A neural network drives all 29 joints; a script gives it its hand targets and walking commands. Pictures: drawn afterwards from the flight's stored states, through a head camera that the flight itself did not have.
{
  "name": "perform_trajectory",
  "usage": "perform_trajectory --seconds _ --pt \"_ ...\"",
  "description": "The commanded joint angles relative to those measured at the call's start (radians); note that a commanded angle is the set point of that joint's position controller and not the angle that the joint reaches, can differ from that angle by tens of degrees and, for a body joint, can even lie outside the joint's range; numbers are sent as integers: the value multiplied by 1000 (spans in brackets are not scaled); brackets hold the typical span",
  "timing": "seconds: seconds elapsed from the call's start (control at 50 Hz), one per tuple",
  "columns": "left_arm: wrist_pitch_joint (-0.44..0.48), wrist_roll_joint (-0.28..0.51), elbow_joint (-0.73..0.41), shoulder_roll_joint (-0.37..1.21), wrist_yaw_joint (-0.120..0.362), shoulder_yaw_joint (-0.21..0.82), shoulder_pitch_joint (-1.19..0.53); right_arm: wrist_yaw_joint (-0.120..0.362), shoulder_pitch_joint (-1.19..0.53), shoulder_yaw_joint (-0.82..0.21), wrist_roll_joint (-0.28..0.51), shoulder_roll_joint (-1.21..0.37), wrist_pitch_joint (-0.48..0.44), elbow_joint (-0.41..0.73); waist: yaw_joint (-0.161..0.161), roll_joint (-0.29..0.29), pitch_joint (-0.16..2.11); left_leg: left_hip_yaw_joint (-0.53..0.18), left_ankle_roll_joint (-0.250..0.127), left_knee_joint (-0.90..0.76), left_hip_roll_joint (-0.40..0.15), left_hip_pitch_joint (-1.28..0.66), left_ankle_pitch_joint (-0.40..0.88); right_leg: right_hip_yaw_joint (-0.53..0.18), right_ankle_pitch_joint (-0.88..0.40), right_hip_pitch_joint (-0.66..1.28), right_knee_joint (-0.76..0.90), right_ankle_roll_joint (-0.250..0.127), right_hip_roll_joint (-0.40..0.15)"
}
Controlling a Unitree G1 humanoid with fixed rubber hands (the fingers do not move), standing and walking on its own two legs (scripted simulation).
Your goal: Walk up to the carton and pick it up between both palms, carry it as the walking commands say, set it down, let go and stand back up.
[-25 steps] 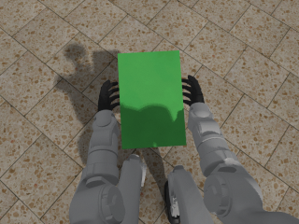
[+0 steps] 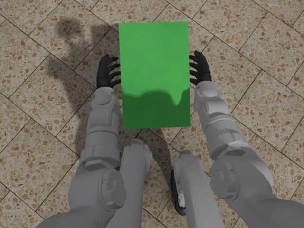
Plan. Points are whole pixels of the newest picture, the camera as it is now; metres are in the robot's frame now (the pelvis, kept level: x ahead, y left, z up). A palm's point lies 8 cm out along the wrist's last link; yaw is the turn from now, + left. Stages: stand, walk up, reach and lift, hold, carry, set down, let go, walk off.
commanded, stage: set down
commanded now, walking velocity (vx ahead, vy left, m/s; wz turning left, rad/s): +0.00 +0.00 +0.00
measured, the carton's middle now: (152, 83) +0.48 +0.07 -0.18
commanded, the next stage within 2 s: none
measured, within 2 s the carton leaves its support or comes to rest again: neither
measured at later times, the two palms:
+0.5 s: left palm (113, 90) +0.45 +0.19 -0.18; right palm (194, 85) +0.49 -0.06 -0.18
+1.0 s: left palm (116, 91) +0.47 +0.20 -0.27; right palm (186, 87) +0.51 -0.05 -0.27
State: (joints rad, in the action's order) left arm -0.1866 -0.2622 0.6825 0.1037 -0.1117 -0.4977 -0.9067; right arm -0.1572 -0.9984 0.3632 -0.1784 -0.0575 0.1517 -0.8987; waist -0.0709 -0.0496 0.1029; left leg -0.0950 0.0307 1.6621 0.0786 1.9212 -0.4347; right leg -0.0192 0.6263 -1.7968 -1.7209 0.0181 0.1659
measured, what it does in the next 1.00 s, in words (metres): lowers itself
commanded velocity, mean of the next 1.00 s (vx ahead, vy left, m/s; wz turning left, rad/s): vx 0.00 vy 0.00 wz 0.00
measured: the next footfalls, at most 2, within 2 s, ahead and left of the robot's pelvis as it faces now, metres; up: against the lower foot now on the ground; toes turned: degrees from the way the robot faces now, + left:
none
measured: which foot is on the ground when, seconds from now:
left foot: down 0.00-1.00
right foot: down 0.00-1.00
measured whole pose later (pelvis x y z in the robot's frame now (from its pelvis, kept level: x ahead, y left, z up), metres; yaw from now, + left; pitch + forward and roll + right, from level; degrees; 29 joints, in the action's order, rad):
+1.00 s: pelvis -0.02 -0.01 -0.12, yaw -2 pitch +42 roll -3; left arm -0.23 -0.20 0.80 -0.05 -0.12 -0.49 -1.24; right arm -0.21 -1.35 0.27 -0.08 0.07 0.19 -1.01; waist -0.11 -0.07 -0.15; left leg -0.08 0.05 2.01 0.06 2.30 -0.44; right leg 0.00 0.65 -2.19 -2.10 0.04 0.22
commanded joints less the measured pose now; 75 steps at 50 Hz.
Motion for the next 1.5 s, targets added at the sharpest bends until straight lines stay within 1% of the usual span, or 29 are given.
perform_trajectory --seconds 0.0,0.02,0.1,0.18,0.24,0.26,0.28,0.3,0.32,0.34,0.4,0.5,0.58,0.62,0.64,0.7,0.78,0.8,0.88,0.94,0.98,1.0,1.08,1.14,1.2,1.28,1.3,1.38,1.48 --pt "-22 47 103 838 176 457 -542 188 -602 -351 55 -852 -36 56 -33 82 830 77 17 -97 83 -767 202 19 -189 119 165 -10 76" --pt "-17 74 60 845 176 478 -579 192 -595 -359 58 -848 -31 50 -12 58 845 65 17 -87 80 -764 212 28 -204 134 150 -10 72" --pt "-19 64 74 820 175 450 -612 196 -656 -367 78 -850 -28 60 -48 66 872 86 10 -46 80 -728 208 31 -196 108 113 -11 75" --pt "-20 68 88 795 176 426 -673 192 -691 -344 65 -828 -21 35 -28 41 837 80 7 -17 80 -683 192 39 -180 54 86 -8 79" --pt "-24 82 94 785 183 429 -694 184 -717 -355 73 -828 -16 41 -31 35 880 91 5 16 76 -670 202 40 -192 65 62 -7 79" --pt "-25 68 106 764 183 414 -710 182 -696 -343 63 -847 -7 1 -54 34 855 113 7 36 77 -626 205 29 -186 58 70 -10 81" --pt "-20 99 59 787 189 449 -727 182 -697 -357 72 -855 -8 25 -30 9 904 97 3 34 77 -659 235 46 -221 90 56 -3 82" --pt "-28 90 72 768 192 436 -734 179 -709 -342 76 -831 -6 4 -45 45 888 112 7 54 73 -631 215 35 -200 76 51 -7 83" --pt "-31 94 93 781 196 430 -707 177 -726 -354 76 -840 -4 15 -30 19 881 108 5 51 72 -620 206 48 -200 74 47 -1 85" --pt "-36 84 104 766 200 416 -737 176 -728 -334 70 -828 0 -11 -36 44 858 114 3 62 70 -609 186 36 -175 44 41 -6 84" --pt "-37 78 107 769 211 398 -733 174 -744 -354 75 -855 5 1 -66 -4 875 118 -2 86 72 -556 211 37 -213 77 28 4 82" --pt "-39 97 106 744 217 414 -768 174 -818 -374 117 -833 -4 30 -84 29 898 119 -3 126 67 -563 243 43 -214 24 -25 2 88" --pt "-30 116 96 719 225 425 -819 167 -787 -371 110 -834 0 -24 -69 -7 862 115 -4 161 62 -508 250 37 -235 7 -40 1 84" --pt "-34 111 98 702 229 417 -821 172 -800 -358 108 -820 2 -31 -71 24 846 125 -1 171 57 -496 234 31 -225 -11 -56 -2 83" --pt "-33 128 95 722 231 421 -820 168 -806 -360 108 -819 0 -14 -43 -1 874 120 -2 180 57 -496 227 46 -224 6 -65 -2 85" --pt "-40 122 122 712 240 413 -826 173 -870 -372 127 -795 -6 16 -79 23 845 120 -8 201 58 -499 261 37 -217 -39 -80 2 84" --pt "-40 109 136 677 237 396 -836 173 -870 -371 134 -783 -5 4 -85 24 865 128 -6 227 50 -492 258 44 -224 -49 -116 3 85" --pt "-27 140 92 681 238 410 -865 175 -903 -392 142 -775 -7 37 -75 -21 856 114 -13 236 52 -462 272 46 -240 -41 -127 7 80" --pt "-28 144 115 665 239 425 -891 177 -898 -388 159 -765 -6 -20 -100 38 851 124 -1 263 41 -497 300 38 -232 -91 -151 -1 80" --pt "-21 151 106 625 239 425 -911 177 -909 -405 176 -760 -1 -29 -101 -15 864 121 -7 285 33 -468 289 49 -240 -54 -176 8 71" --pt "-17 180 88 650 238 443 -912 174 -936 -412 182 -753 -8 11 -73 -4 902 120 -8 299 37 -499 303 56 -241 -55 -188 9 74" --pt "-14 188 71 655 241 449 -941 176 -952 -431 197 -772 -11 23 -104 -4 914 121 -4 303 38 -492 320 52 -255 -65 -201 5 75" --pt "-26 196 147 682 257 435 -902 170 -944 -424 182 -755 -15 18 -61 -30 840 110 -12 318 42 -454 322 64 -254 -97 -203 5 78" --pt "-26 188 129 664 269 423 -939 178 -915 -401 166 -782 -6 -29 -55 -27 789 110 -16 315 42 -415 293 51 -243 -127 -200 -1 74" --pt "-36 153 188 634 268 381 -882 186 -905 -384 160 -760 -4 -37 -85 3 747 123 -15 320 40 -407 253 45 -195 -168 -204 -3 72" --pt "-28 137 177 617 270 345 -899 195 -881 -369 145 -784 8 -76 -101 -68 720 120 -25 322 37 -348 237 41 -209 -150 -192 1 69" --pt "-28 139 183 617 273 346 -903 196 -896 -367 154 -774 2 -63 -102 -40 731 119 -25 322 38 -365 243 40 -207 -159 -197 1 71" --pt "-17 126 193 588 277 312 -894 192 -921 -394 170 -786 -4 -46 -136 -77 727 135 -34 332 35 -341 264 32 -231 -150 -183 10 72" --pt "1 172 185 595 293 333 -907 159 -935 -415 174 -756 -25 -11 -119 -98 765 144 -31 356 38 -252 283 13 -306 -38 -188 8 62"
